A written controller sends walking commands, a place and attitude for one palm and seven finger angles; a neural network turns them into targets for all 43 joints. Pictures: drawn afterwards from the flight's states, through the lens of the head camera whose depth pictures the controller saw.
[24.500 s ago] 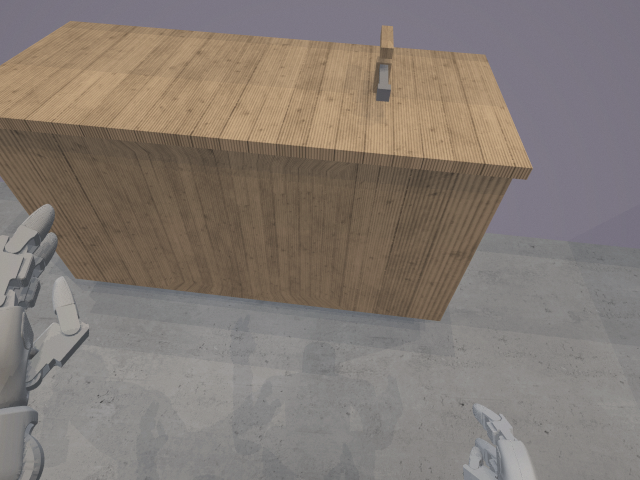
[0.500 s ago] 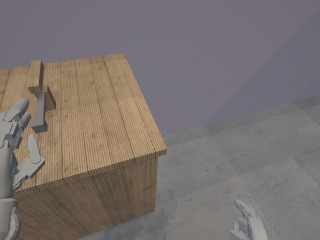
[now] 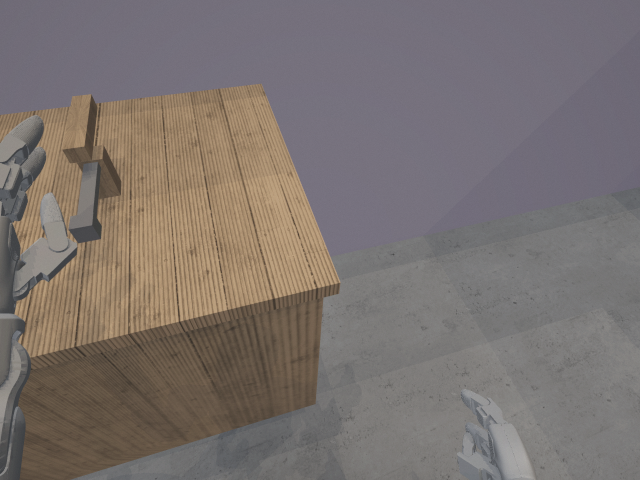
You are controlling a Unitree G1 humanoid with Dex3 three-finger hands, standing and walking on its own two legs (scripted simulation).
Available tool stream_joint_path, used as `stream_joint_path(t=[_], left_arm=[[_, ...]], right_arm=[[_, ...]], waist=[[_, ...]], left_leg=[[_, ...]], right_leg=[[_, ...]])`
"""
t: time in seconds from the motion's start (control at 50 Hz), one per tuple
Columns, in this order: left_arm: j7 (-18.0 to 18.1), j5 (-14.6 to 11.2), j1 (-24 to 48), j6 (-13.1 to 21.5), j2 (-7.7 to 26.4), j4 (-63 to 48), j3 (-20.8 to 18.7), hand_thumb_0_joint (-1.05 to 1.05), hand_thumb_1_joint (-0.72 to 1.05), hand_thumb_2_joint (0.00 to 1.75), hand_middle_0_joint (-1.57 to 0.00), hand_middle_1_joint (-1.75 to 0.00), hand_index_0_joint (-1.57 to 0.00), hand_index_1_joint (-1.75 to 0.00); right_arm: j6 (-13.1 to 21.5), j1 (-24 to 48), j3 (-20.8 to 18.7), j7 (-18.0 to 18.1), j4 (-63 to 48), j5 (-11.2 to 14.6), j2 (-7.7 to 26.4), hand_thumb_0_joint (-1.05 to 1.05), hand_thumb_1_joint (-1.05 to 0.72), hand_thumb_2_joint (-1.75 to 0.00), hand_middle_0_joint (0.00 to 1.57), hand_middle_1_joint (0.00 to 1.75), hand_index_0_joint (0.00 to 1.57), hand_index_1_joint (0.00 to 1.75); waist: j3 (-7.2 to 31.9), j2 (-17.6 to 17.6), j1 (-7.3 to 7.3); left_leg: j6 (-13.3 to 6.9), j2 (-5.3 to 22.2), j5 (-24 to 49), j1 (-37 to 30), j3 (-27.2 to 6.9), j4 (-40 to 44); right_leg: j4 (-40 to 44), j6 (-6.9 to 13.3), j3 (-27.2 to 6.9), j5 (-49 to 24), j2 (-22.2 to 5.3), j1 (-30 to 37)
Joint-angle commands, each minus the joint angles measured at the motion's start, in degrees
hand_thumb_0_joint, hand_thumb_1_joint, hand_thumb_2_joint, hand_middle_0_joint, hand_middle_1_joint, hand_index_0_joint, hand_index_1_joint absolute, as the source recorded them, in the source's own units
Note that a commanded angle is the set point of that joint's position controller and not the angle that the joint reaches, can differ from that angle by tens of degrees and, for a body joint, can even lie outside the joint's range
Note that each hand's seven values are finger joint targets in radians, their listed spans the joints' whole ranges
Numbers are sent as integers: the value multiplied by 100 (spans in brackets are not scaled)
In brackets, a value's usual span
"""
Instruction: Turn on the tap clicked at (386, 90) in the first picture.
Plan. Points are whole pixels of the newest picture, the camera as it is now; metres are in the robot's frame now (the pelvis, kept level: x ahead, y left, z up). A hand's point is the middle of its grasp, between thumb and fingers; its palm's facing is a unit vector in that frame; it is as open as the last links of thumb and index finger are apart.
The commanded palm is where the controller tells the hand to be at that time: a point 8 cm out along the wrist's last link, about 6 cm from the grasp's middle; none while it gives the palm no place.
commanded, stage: turn the palm inward beside the body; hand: left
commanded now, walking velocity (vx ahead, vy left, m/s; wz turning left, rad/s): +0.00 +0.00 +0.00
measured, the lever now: (85, 227) +0.38 +0.35 +0.08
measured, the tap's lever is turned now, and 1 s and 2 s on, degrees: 0 0 0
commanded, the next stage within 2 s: none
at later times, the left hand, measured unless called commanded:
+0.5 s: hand (127, 316) +0.23 +0.21 +0.14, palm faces +0.44 -0.84 -0.31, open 7.4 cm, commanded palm +0.17 +0.26 +0.16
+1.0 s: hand (161, 329) +0.22 +0.18 +0.14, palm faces +0.46 -0.86 -0.22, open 7.4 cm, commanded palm +0.17 +0.23 +0.15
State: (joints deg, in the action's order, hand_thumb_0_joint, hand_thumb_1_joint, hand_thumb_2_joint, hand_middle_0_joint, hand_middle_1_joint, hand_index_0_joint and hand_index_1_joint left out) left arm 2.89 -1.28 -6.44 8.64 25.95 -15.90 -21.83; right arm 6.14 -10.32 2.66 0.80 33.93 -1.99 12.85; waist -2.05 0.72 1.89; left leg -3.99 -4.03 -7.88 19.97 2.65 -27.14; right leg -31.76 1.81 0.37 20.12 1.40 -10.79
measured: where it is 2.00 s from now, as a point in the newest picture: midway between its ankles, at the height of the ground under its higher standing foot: outside the picture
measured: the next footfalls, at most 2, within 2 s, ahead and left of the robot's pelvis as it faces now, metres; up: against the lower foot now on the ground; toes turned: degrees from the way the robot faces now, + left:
none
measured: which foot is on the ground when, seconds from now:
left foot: down 0.00-1.00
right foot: down 0.00-1.00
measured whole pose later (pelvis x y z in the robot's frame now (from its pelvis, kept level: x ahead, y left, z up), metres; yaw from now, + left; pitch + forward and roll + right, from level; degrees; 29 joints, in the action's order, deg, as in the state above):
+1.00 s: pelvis +0.03 -0.07 -0.01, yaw +1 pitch +2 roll +2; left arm 6.4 -10.7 -27.8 2.3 15.0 -23.8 -17.0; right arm 7.3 -10.5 0.6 3.5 37.6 0.7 13.9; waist 5.0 -1.6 3.2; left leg 0.6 -1.2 -15.2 23.3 -0.7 -36.3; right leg -38.2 3.3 4.6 25.7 4.3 -12.2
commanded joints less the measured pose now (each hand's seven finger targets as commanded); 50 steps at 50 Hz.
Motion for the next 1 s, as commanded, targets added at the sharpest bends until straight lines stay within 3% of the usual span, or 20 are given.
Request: stream_joint_path(t=[0.0, 0.06, 0.08, 0.1, 0.16, 0.18, 0.2, 0.26, 0.28, 0.32, 0.4, 0.44, 0.48, 0.56, 0.62, 0.7, 0.76, 0.86, 0.9, 0.98], left_arm=[[-402, -1007, -280, -343, -253, -1063, 25, 0, 90, 90, -20, -30, -20, -30], [-183, -408, -455, -762, 247, -1041, 23, 0, 90, 90, -20, -30, -20, -30], [-13, -183, -395, -796, 595, -1327, -243, 0, 90, 90, -20, -30, -20, -30], [98, -17, -495, -771, 620, -1390, -277, 0, 90, 90, -20, -30, -20, -30], [470, -150, 33, -335, 718, -1766, -626, 0, 90, 90, -20, -30, -20, -30], [591, -256, 347, -120, 1049, -1906, -948, 0, 90, 90, -20, -30, -20, -30], [644, -359, 651, 76, 910, -1985, -860, 0, 90, 90, -20, -30, -20, -30], [660, -373, 558, 318, 689, -1357, -600, 0, 90, 90, -20, -30, -20, -30], [615, -294, 669, 247, 666, -1298, -464, 0, 90, 90, -20, -30, -20, -30], [443, -306, 551, -52, 484, -1012, -66, 0, 90, 90, -20, -30, -20, -30], [36, -550, 662, -825, 397, -711, 243, 0, 90, 90, -20, -30, -20, -30], [-1, -633, 622, -909, 587, -989, -9, 0, 90, 90, -20, -30, -20, -30], [123, -682, 408, -778, 950, -1322, -560, 0, 90, 90, -20, -30, -20, -30], [275, -878, -972, -269, 717, -1446, -993, 0, 90, 90, -20, -30, -20, -30], [246, -977, -1465, -231, 511, -1508, -931, 0, 90, 90, -20, -30, -20, -30], [200, -1005, -1436, -528, 79, -1505, -424, 0, 90, 90, -20, -30, -20, -30], [200, -1028, -1337, -564, 114, -1668, -372, 0, 90, 90, -20, -30, -20, -30], [292, -931, -1582, -242, 139, -2198, -440, 0, 90, 90, -20, -30, -20, -30], [403, -886, -1661, -132, 32, -2216, -334, 0, 90, 90, -20, -30, -20, -30], [556, -899, -1691, -240, -168, -1812, -173, 0, 90, 90, -20, -30, -20, -30]], right_arm=[[338, 937, -360, -111, -822, 125, 891, 0, -90, -90, 20, 30, 20, 30], [171, 1124, -237, -141, -879, 178, 938, 0, -90, -90, 20, 30, 20, 30], [82, 1175, -231, -145, -930, 168, 963, 0, -90, -90, 20, 30, 20, 30], [22, 1220, -241, -137, -1006, 104, 921, 0, -90, -90, 20, 30, 20, 30], [-36, 1273, -259, -8, -931, 45, 771, 0, -90, -90, 20, 30, 20, 30], [-38, 1285, -250, 66, -815, 33, 741, 0, -90, -90, 20, 30, 20, 30], [8, 1282, -267, 92, -792, 23, 666, 0, -90, -90, 20, 30, 20, 30], [112, 1104, -268, 147, -479, 71, 623, 0, -90, -90, 20, 30, 20, 30], [113, 1094, -253, 167, -435, 76, 624, 0, -90, -90, 20, 30, 20, 30], [169, 1101, -254, 238, -430, 142, 669, 0, -90, -90, 20, 30, 20, 30], [176, 1204, -249, 454, -469, 298, 756, 0, -90, -90, 20, 30, 20, 30], [197, 1300, -282, 497, -472, 286, 737, 0, -90, -90, 20, 30, 20, 30], [209, 1270, -299, 478, -442, 256, 710, 0, -90, -90, 20, 30, 20, 30], [227, 764, -394, 334, -438, 245, 700, 0, -90, -90, 20, 30, 20, 30], [202, 681, -402, 255, -497, 293, 677, 0, -90, -90, 20, 30, 20, 30], [249, 748, -400, 308, -547, 367, 683, 0, -90, -90, 20, 30, 20, 30], [348, 711, -398, 366, -554, 340, 747, 0, -90, -90, 20, 30, 20, 30], [375, 516, -445, 327, -576, 246, 755, 0, -90, -90, 20, 30, 20, 30], [407, 519, -431, 301, -547, 258, 664, 0, -90, -90, 20, 30, 20, 30], [457, 719, -410, 316, -498, 330, 634, 0, -90, -90, 20, 30, 20, 30]], waist=[[2145, -646, 297], [901, -411, 186], [927, -393, 211], [973, 22, 119], [1144, 380, 60], [1062, 293, 79], [1259, 24, 94], [748, -731, 8], [730, -1087, -14], [529, -1189, -40], [324, -365, -55], [528, 19, 44], [990, 175, 170], [1870, 471, 296], [1664, -54, 289], [888, -306, 123], [860, -298, 100], [1959, 336, 129], [1921, 64, 143], [876, -579, 156]], left_leg=[[736, 634, -111, -2448, -906, 481], [444, 563, -565, -1379, -757, 417], [402, 549, -261, -1347, -634, 355], [324, 561, -161, -1257, -617, 254], [250, 517, -683, -1284, -583, -16], [264, 507, -887, -1274, -554, -61], [264, 447, -971, -1308, -523, -153], [257, 360, -1220, -1186, -478, -379], [247, 298, -1232, -1162, -414, -447], [226, 277, -1241, -1016, -406, -504], [252, 298, -973, -692, -457, -729], [294, 349, -659, -580, -548, -860], [334, 343, -268, -507, -574, -951], [258, 219, 932, -619, -378, -980], [242, 213, 1191, -769, -237, -1005], [220, 314, 921, -815, -272, -867], [192, 326, 832, -860, -347, -853], [155, 191, 1434, -843, -275, -1230], [166, 244, 1532, -979, -299, -1113], [208, 369, 638, -873, -384, -804]], right_leg=[[97, 33, 282, -445, 226, -1052], [366, 62, 406, -775, 159, -982], [400, 70, 402, -901, 175, -869], [368, 22, 405, -847, 177, -943], [467, -105, 289, -248, 203, -1179], [556, -113, 221, -23, 217, -1222], [589, -120, 132, 163, 179, -1178], [716, -91, -26, 496, 111, -1519], [759, -77, -97, 561, 68, -1543], [882, -75, -264, 649, -38, -1579], [1372, -263, -850, 908, -375, -1416], [1383, -385, -1092, 258, -596, -1144], [1041, -483, -1190, -1279, -705, -665], [-24, -670, -596, -4933, -504, 163], [-134, -642, -335, -5178, -422, -4], [73, -435, -76, -3560, -258, -707], [153, -387, -120, -3097, -234, -890], [-238, -777, -325, -5760, -473, -60], [-293, -536, -78, -4975, -337, -195], [77, -191, 79, -2097, -82, -1079]])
